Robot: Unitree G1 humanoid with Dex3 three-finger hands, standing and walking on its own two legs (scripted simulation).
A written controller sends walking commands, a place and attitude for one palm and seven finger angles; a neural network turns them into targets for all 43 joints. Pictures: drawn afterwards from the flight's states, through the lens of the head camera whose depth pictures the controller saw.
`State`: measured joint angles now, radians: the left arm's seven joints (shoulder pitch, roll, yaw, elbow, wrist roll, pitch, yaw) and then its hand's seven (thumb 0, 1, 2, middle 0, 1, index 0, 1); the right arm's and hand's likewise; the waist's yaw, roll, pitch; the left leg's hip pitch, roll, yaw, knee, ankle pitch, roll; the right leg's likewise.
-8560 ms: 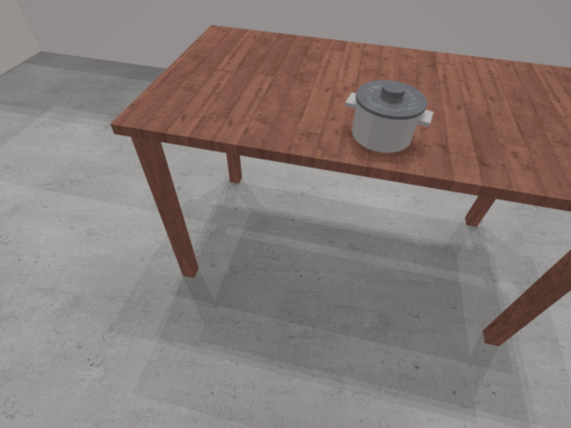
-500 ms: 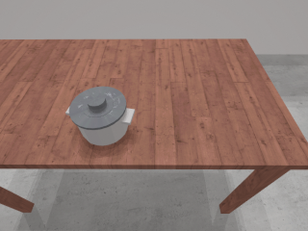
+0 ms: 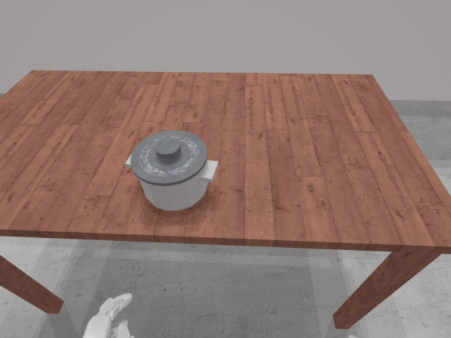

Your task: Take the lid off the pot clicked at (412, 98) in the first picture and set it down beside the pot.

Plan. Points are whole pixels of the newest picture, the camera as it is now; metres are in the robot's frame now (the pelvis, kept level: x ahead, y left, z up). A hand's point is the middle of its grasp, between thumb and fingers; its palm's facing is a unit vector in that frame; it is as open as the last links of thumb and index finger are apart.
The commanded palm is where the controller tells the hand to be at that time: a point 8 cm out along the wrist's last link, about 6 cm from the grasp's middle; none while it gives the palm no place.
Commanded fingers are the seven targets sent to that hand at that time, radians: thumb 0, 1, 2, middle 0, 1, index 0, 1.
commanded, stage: lift the closed hand beside the body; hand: left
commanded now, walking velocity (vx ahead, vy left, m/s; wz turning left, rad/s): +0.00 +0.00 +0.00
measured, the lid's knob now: (168, 148) +0.45 +0.15 +0.10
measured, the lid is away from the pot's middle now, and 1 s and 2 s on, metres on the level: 0.00 0.00 0.00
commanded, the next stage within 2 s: raise the hand higher, near the body in 0.44 s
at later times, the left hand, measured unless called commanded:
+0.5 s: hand out of the picture +0.12 +0.23 +0.01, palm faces +0.23 -0.91 -0.35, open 3.1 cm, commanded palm +0.07 +0.28 +0.04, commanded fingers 0.00 0.90 0.90 -1.30 -1.50 -1.30 -1.50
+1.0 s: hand (65, 303) +0.16 +0.24 +0.07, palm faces +0.30 -0.87 -0.40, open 3.1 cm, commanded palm +0.10 +0.28 +0.10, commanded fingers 0.00 0.90 0.90 -1.30 -1.50 -1.30 -1.50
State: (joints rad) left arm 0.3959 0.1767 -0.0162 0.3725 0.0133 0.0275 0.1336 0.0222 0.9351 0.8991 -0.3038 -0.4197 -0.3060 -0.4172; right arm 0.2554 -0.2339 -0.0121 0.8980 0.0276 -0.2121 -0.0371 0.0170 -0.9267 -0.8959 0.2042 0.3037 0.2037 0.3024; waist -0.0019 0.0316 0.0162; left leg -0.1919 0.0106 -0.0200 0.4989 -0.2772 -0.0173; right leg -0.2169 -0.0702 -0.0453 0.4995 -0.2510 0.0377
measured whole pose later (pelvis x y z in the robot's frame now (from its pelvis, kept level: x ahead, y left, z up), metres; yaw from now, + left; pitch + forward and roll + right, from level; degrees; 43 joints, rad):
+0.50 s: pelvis -0.02 +0.01 +0.00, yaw +0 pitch -5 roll -1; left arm 0.64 0.26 0.09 -0.18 0.01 -0.01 0.08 0.02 0.90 0.90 -1.21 -1.41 -1.21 -1.41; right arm 0.21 -0.17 0.05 0.63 0.01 -0.19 -0.07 0.01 -0.91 -0.90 0.21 0.30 0.21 0.30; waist 0.06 0.03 0.04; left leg -0.19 0.00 -0.02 0.56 -0.29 0.00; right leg -0.19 -0.07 -0.05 0.52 -0.24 0.05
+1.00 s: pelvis +0.01 +0.01 +0.00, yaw +0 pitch -5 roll -1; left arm 0.65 0.29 0.18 -0.37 0.00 -0.05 0.08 0.02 0.90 0.90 -1.29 -1.50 -1.30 -1.50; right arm 0.15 -0.21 0.01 0.61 0.00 -0.21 -0.07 0.01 -0.91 -0.90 0.21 0.30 0.21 0.30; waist 0.08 0.03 0.05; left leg -0.13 0.02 -0.02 0.51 -0.30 -0.01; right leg -0.13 -0.06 -0.05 0.47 -0.25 0.04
